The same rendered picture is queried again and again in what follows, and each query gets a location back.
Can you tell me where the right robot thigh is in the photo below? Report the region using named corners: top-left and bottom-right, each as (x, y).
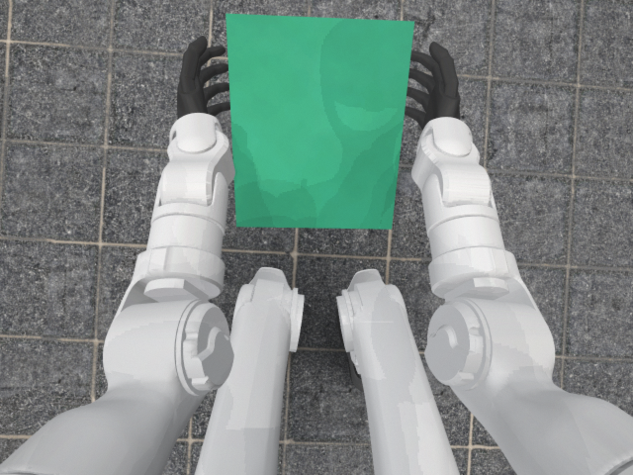
top-left (336, 279), bottom-right (460, 475)

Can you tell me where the right robot hand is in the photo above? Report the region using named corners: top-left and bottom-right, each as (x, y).
top-left (405, 42), bottom-right (461, 130)

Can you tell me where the robot left forearm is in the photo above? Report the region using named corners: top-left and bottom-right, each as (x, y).
top-left (103, 113), bottom-right (235, 379)

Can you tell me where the left robot hand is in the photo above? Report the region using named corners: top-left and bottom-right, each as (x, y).
top-left (177, 36), bottom-right (230, 119)

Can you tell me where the robot right forearm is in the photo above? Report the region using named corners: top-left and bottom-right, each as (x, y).
top-left (411, 117), bottom-right (555, 346)

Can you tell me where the right robot upper arm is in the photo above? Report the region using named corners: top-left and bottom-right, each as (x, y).
top-left (424, 297), bottom-right (633, 475)

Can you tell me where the right robot foot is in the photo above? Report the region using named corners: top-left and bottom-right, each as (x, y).
top-left (336, 308), bottom-right (364, 392)

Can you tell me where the left robot upper arm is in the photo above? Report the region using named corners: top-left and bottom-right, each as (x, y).
top-left (0, 299), bottom-right (234, 475)

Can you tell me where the carton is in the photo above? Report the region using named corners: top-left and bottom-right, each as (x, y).
top-left (226, 14), bottom-right (414, 230)

